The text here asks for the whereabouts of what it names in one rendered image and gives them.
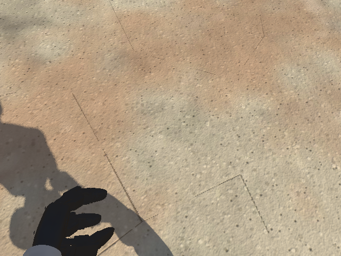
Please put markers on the left robot forearm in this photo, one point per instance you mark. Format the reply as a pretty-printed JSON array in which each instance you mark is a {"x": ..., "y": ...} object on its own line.
[{"x": 42, "y": 250}]

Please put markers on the left robot hand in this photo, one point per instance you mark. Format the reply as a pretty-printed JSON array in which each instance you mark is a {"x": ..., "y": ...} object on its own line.
[{"x": 58, "y": 222}]

